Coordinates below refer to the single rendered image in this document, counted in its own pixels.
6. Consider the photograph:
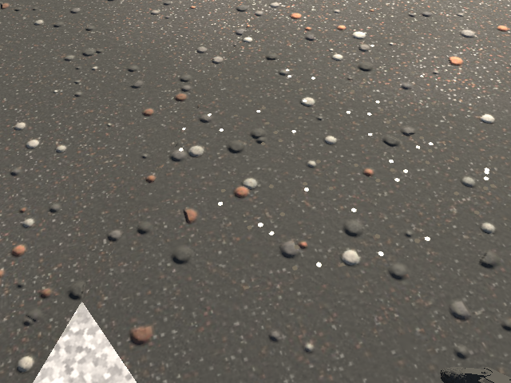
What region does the right robot hand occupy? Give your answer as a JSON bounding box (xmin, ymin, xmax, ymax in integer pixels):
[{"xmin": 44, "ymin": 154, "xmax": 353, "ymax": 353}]
[{"xmin": 440, "ymin": 367, "xmax": 511, "ymax": 383}]

